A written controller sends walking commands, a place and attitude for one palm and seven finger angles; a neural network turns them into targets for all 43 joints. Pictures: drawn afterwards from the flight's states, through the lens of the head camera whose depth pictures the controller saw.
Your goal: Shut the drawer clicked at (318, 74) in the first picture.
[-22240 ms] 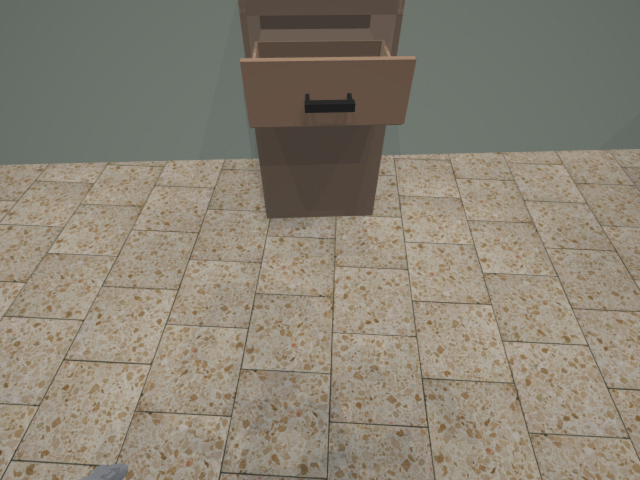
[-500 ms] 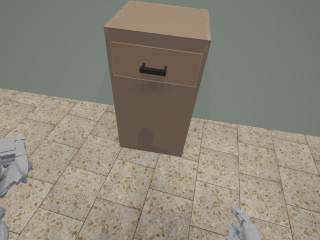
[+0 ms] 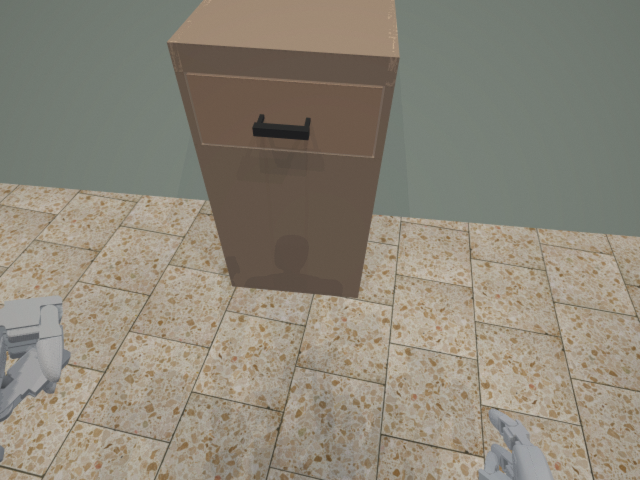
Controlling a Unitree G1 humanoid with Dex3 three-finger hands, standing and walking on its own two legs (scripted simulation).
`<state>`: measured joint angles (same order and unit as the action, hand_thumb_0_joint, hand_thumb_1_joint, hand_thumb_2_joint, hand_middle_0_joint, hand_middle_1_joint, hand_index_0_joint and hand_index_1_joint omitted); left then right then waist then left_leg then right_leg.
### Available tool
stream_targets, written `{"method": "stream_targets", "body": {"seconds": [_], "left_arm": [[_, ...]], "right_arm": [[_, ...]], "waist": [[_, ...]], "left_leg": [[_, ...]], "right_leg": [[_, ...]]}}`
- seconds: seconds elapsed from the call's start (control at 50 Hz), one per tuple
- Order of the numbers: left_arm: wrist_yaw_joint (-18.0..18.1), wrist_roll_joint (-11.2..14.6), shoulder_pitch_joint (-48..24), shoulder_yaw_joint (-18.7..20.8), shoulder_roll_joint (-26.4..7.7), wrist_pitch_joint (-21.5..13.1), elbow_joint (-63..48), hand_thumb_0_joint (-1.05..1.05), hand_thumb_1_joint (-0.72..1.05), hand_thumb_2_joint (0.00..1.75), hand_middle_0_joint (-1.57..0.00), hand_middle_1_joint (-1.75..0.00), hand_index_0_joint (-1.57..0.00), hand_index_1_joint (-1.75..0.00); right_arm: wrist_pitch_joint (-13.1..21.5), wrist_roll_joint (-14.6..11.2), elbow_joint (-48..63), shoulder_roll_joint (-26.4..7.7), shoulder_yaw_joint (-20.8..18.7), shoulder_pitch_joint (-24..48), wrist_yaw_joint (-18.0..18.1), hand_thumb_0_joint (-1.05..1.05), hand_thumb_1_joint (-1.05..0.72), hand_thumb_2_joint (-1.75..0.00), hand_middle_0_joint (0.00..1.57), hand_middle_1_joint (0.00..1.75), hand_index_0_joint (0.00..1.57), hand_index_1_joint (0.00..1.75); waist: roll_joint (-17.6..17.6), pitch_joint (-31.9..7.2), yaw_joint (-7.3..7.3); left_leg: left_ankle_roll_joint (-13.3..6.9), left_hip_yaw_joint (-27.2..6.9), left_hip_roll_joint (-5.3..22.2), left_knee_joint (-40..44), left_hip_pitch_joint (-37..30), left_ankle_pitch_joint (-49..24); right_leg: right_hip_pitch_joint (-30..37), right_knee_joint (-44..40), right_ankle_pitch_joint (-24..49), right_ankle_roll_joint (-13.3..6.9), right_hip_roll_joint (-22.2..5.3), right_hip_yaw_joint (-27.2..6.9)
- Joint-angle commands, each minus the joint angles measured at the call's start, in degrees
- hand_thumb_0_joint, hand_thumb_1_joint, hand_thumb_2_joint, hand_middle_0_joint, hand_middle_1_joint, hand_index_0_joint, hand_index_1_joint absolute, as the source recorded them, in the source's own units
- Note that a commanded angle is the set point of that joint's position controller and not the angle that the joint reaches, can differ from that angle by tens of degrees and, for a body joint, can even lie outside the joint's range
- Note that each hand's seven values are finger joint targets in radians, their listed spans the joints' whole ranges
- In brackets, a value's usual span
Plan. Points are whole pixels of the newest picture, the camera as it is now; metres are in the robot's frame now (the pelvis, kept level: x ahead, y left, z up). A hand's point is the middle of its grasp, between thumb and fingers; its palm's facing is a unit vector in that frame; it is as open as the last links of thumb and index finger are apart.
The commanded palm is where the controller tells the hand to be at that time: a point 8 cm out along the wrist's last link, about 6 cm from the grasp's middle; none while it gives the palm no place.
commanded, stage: stop stepping back and stand still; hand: left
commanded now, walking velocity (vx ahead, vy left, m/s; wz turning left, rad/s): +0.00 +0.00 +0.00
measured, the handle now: (282, 125) +0.84 +0.12 -0.02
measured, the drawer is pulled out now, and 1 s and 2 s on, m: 0.00 0.00 0.00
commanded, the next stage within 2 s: let the arm hang, fingers relaxed in 0.02 s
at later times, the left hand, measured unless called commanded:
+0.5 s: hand out of the picture -0.01 +0.21 -0.18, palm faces +0.07 -0.97 -0.21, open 3.5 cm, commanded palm none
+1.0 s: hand out of the picture +0.01 +0.22 -0.16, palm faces +0.03 -0.97 -0.25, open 7.2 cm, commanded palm none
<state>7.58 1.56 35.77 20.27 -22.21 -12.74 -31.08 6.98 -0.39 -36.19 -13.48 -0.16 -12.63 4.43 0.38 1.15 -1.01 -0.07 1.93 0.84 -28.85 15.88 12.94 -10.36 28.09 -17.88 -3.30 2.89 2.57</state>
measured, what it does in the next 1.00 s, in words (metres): stands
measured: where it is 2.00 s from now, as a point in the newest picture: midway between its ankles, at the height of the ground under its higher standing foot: outside the picture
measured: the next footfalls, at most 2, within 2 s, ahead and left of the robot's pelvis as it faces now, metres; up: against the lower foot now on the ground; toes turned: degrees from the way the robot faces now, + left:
none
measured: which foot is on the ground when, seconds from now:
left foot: down 0.00-1.00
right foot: down 0.00-1.00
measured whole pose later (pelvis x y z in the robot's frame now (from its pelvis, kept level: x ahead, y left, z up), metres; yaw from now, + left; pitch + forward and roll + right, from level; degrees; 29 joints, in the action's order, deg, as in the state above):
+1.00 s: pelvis -0.01 +0.02 +0.01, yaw +2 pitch -2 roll +0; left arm 1.0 -0.8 11.2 0.2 -12.0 -0.4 65.1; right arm -0.3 0.9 -65.5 -11.2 -0.2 -11.8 1.4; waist -1.3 2.5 -0.3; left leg -1.5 0.8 -1.1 -22.2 12.5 8.2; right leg -6.8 22.3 -14.1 -2.3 1.2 3.8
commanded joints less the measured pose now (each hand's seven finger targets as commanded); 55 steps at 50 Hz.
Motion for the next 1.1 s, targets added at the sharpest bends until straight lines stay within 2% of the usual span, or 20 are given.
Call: {"method": "stream_targets", "body": {"seconds": [0.0,0.04,0.08,0.1,0.12,0.14,0.16,0.2,0.22,0.28,0.32,0.38,0.42,0.5,0.58,0.7,0.78,0.94,1.02,1.08], "left_arm": [[1.5,1.4,2.7,8.9,-9.5,-3.8,-11.3,0.0,0.9,0.9,-1.4,-1.6,-1.4,-1.6],[1.5,1.6,3.0,9.0,-9.5,-3.7,-11.4,0.0,0.9,0.9,-1.4,-1.6,-1.4,-1.6],[1.4,1.8,3.2,8.5,-9.1,-3.4,-10.7,0.0,0.9,0.9,-1.4,-1.6,-1.4,-1.6],[-6.7,-4.1,-8.3,-14.0,-3.6,5.8,36.6,0.0,0.9,0.9,-1.4,-1.6,-1.4,-1.6],[-7.6,-3.0,-8.7,-12.5,-2.3,10.3,36.6,0.0,0.9,0.9,-1.36,-1.56,-1.36,-1.56],[-7.6,-3.6,-11.0,-13.7,-0.5,10.8,39.1,0.0,0.9,0.9,-1.32,-1.51,-1.32,-1.51],[-7.6,-3.3,-12.7,-13.9,-0.6,11.1,41.9,0.0,0.9,0.9,-1.28,-1.47,-1.28,-1.47],[-7.4,-3.5,-16.7,-14.6,-1.5,11.3,48.6,0.0,0.9,0.9,-1.2,-1.38,-1.2,-1.38],[-7.3,-3.5,-18.9,-14.7,-2.1,11.5,52.4,0.0,0.9,0.9,-1.16,-1.34,-1.16,-1.34],[-6.8,-3.0,-22.7,-16.0,-2.2,12.6,64.1,0.0,0.9,0.9,-1.04,-1.21,-1.04,-1.21],[-6.7,-2.7,-22.8,-16.9,-1.5,13.0,71.1,0.0,0.9,0.9,-0.96,-1.12,-0.96,-1.12],[-6.8,-2.4,-22.4,-17.9,-0.5,12.7,79.3,0.0,0.9,0.9,-0.84,-0.99,-0.84,-0.99],[-6.8,-2.1,-21.5,-18.2,0.3,12.3,83.8,0.0,0.9,0.9,-0.76,-0.91,-0.76,-0.91],[-6.7,-2.1,-20.5,-18.1,1.2,12.0,89.4,0.0,0.9,0.9,-0.6,-0.73,-0.6,-0.73],[-6.6,-2.0,-20.4,-18.7,1.4,12.1,93.1,0.0,0.9,0.9,-0.44,-0.56,-0.44,-0.56],[-6.4,-2.0,-19.1,-18.7,1.5,12.3,95.6,0.0,0.9,0.9,-0.2,-0.3,-0.2,-0.3],[-6.3,-2.0,-19.5,-18.7,1.8,12.2,95.9,0.0,0.9,0.9,-0.2,-0.3,-0.2,-0.3],[-5.9,-2.1,-20.9,-18.4,2.0,11.7,95.1,0.0,0.9,0.9,-0.2,-0.3,-0.2,-0.3],[-6.0,-2.0,-22.1,-18.3,2.5,11.7,94.7,0.0,0.9,0.9,-0.2,-0.3,-0.2,-0.3],[-5.9,-2.1,-22.5,-18.2,2.3,11.5,94.4,0.0,0.9,0.9,-0.2,-0.3,-0.2,-0.3]], "right_arm": [[2.7,0.0,9.4,-5.0,-2.1,5.4,0.2,0.0,-0.9,-0.9,0.2,0.3,0.2,0.3],[2.4,0.0,9.6,-5.2,-2.2,5.4,0.3,0.0,-0.9,-0.9,0.2,0.3,0.2,0.3],[2.1,-0.1,9.7,-4.9,-2.0,5.5,0.5,0.0,-0.9,-0.9,0.2,0.3,0.2,0.3],[3.6,-0.4,-3.8,-16.2,-5.0,9.6,-4.8,0.0,-0.9,-0.9,0.2,0.3,0.2,0.3],[-0.1,-1.0,-2.2,-12.9,-5.2,4.6,-4.7,0.0,-0.9,-0.9,0.2,0.3,0.2,0.3],[-0.9,-0.1,-3.0,-11.7,-4.9,3.1,-4.5,0.0,-0.9,-0.9,0.2,0.3,0.2,0.3],[-2.2,0.1,-2.5,-11.3,-4.0,3.0,-4.4,0.0,-0.9,-0.9,0.2,0.3,0.2,0.3],[-3.4,1.0,-3.0,-11.7,-3.3,4.3,-4.2,0.0,-0.9,-0.9,0.2,0.3,0.2,0.3],[-4.0,1.2,-3.9,-12.1,-3.3,4.7,-4.1,0.0,-0.9,-0.9,0.2,0.3,0.2,0.3],[-5.5,1.9,-7.5,-11.4,-2.5,6.5,-4.0,0.0,-0.9,-0.9,0.2,0.3,0.2,0.3],[-6.2,2.0,-10.0,-10.2,-1.7,7.0,-3.8,0.0,-0.9,-0.9,0.2,0.3,0.2,0.3],[-6.8,1.7,-14.2,-8.4,-1.2,5.8,-3.4,0.0,-0.9,-0.9,0.2,0.3,0.2,0.3],[-6.7,1.5,-17.2,-7.5,-1.1,4.3,-3.0,0.0,-0.9,-0.9,0.2,0.3,0.2,0.3],[-6.8,1.4,-21.1,-7.0,-1.5,1.8,-2.5,0.0,-0.9,-0.9,0.2,0.3,0.2,0.3],[-7.1,1.2,-24.1,-7.2,-1.7,-0.2,-2.4,0.0,-0.9,-0.9,0.2,0.3,0.2,0.3],[-6.8,1.2,-26.4,-6.9,-1.8,-1.3,-2.2,0.0,-0.9,-0.9,0.2,0.3,0.2,0.3],[-6.7,1.2,-27.3,-6.2,-1.7,-1.7,-2.2,0.0,-0.9,-0.9,0.2,0.3,0.2,0.3],[-6.4,1.3,-27.9,-5.6,-1.7,-1.3,-2.4,0.0,-0.9,-0.9,0.2,0.3,0.2,0.3],[-6.3,1.5,-28.0,-5.0,-1.6,-0.8,-2.4,0.0,-0.9,-0.9,0.2,0.3,0.2,0.3],[-6.1,1.4,-27.8,-5.2,-1.7,-0.5,-2.3,0.0,-0.9,-0.9,0.2,0.3,0.2,0.3]], "waist": [[-2.0,-6.6,0.71],[-3.5,-7.1,0.63],[-2.5,-7.4,0.62],[-2.9,-5.1,-1.11],[-1.5,-8.6,-0.62],[2.8,-9.6,-0.26],[6.0,-8.6,0.34],[12.0,-7.1,0.79],[11.9,-6.7,0.66],[0.3,-2.9,1.12],[-4.5,-1.7,1.53],[-6.4,-1.6,1.13],[-8.4,-3.0,1.01],[-7.1,-2.6,0.83],[-2.1,1.3,0.53],[-2.1,1.1,0.95],[-0.2,2.2,0.97],[-0.6,1.6,0.95],[-1.9,2.4,0.73],[-1.2,1.4,0.74]], "left_leg": [[-1.7,-4.0,3.4,1.6,-3.8,-12.8],[-1.7,-4.2,3.6,2.2,-4.3,-14.6],[-1.8,-4.2,3.8,2.4,-5.3,-15.9],[-2.2,-5.7,5.5,-7.0,-1.9,-26.5],[-1.9,-5.7,5.0,-5.7,-4.3,-23.1],[-2.6,-6.8,5.7,-5.8,-2.9,-22.0],[-3.6,-8.3,5.9,-5.0,-1.2,-19.8],[-4.1,-9.1,5.0,-4.7,0.4,-17.3],[-3.9,-9.1,4.4,-4.1,0.1,-17.0],[-4.2,-10.9,5.0,1.7,0.8,-15.4],[-4.0,-11.5,4.9,5.4,1.3,-9.7],[-3.0,-10.3,4.2,6.9,-1.0,-4.5],[-2.8,-9.8,4.3,7.5,-3.4,-4.5],[-2.9,-9.7,4.9,8.1,-4.9,-4.2],[-3.0,-9.7,5.1,9.5,-4.8,-2.1],[-3.3,-10.2,5.4,11.4,-4.6,-0.6],[-3.2,-9.7,5.3,11.5,-4.7,-2.7],[-2.7,-8.2,5.1,10.2,-5.5,-8.5],[-2.4,-8.1,5.0,10.4,-5.3,-7.7],[-2.4,-7.9,5.2,10.0,-6.1,-10.2]], "right_leg": [[0.4,-6.7,16.6,2.5,-8.3,-7.9],[1.1,-6.1,18.1,2.4,-8.0,-7.2],[0.6,-6.1,19.5,2.9,-7.5,-6.9],[-5.6,3.4,32.0,1.3,-12.0,-3.0],[-5.5,2.1,26.9,1.1,-10.7,-5.4],[-5.0,3.4,23.5,0.9,-9.8,-4.6],[-4.6,3.1,20.0,0.7,-9.5,-4.1],[-3.8,1.5,18.4,-0.2,-9.7,-5.2],[-3.4,1.1,18.0,-0.7,-10.1,-5.3],[-2.5,-0.4,9.3,-0.2,-8.6,-5.4],[-0.7,-3.3,4.0,0.3,-8.0,-5.9],[-0.1,-7.7,1.7,-0.3,-8.7,-6.9],[0.4,-9.0,2.5,-0.6,-8.8,-7.1],[1.1,-11.0,3.4,-0.8,-8.9,-6.1],[-1.3,-12.4,0.4,-0.8,-8.7,-5.5],[-0.7,-11.5,-0.2,-0.6,-8.4,-5.0],[-1.0,-11.3,0.8,-0.5,-8.6,-5.0],[0.0,-11.5,5.2,-0.1,-9.1,-5.4],[-0.3,-11.9,4.9,-0.1,-9.2,-5.9],[0.6,-11.8,7.9,0.0,-9.4,-5.9]]}}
